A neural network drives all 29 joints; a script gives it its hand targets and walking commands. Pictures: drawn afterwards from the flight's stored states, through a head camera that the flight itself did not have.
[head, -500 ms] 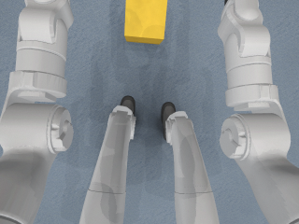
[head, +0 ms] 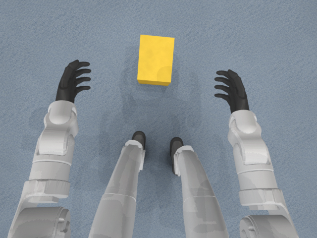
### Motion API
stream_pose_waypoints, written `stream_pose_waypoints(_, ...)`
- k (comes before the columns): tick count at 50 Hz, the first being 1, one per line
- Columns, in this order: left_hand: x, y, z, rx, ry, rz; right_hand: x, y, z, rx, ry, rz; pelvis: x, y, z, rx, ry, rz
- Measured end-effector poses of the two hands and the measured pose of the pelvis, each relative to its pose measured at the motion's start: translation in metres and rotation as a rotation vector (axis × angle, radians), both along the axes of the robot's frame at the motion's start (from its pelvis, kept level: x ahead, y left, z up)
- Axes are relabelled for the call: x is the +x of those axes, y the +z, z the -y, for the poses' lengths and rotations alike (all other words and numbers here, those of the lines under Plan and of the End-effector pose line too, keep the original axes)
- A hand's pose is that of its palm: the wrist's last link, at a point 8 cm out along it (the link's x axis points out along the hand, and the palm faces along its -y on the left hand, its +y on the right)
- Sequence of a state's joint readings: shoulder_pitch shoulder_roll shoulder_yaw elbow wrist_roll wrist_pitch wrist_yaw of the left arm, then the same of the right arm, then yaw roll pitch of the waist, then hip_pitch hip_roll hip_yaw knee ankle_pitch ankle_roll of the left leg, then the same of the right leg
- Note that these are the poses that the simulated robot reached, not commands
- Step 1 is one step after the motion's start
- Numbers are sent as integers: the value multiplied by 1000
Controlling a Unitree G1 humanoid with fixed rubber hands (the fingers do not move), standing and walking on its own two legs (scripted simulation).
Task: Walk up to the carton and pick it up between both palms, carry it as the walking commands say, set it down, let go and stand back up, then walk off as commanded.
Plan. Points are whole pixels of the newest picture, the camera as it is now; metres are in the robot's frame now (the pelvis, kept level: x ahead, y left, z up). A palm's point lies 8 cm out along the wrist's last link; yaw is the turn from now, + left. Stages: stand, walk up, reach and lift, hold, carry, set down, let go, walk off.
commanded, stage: let go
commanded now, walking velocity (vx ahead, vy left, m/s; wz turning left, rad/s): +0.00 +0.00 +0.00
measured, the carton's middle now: (155, 62) +0.56 +0.01 -0.64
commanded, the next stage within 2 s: stand in 0.90 s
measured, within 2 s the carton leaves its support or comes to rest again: neither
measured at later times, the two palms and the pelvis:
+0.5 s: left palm (38, 169) +0.24 +0.21 -0.02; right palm (295, 182) +0.22 -0.24 -0.02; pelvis +0.07 -0.01 +0.05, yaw -2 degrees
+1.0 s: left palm (27, 170) +0.23 +0.24 -0.03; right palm (307, 176) +0.24 -0.26 -0.02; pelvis +0.09 -0.01 +0.05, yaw -1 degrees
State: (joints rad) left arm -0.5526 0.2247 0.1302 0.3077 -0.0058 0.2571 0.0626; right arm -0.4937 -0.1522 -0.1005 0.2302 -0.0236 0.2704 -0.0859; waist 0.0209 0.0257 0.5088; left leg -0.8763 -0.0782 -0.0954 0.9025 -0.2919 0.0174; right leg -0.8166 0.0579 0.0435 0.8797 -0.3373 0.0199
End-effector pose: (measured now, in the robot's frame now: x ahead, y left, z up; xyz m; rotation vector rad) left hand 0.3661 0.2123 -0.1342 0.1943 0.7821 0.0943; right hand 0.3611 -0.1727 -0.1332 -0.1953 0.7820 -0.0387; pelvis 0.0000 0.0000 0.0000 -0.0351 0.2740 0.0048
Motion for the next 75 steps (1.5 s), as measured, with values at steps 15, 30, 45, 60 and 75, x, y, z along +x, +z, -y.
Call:
stream_pose_waypoints(15, -84, 91, 6, -31, -30, 10, -86, 93, 52, 8, -34, -1, 46, 39, 7, 26, -26, 92)
stream_pose_waypoints(30, -136, 118, -1, -32, -40, -27, -143, 112, 65, 15, -34, -45, 75, 54, 11, 32, -35, 330)
stream_pose_waypoints(45, -126, 115, 1, -26, -38, -30, -120, 116, 67, 1, -46, -28, 86, 53, 13, 32, -25, 342)
stream_pose_waypoints(60, -157, 100, -65, 132, 69, -54, -145, 116, 124, -179, -151, -9, 97, 48, 9, 30, -24, 294)
stream_pose_waypoints(75, -195, 91, -66, 117, 64, -117, -183, 105, 114, -164, -142, -74, 78, 52, 4, 29, -32, 310)
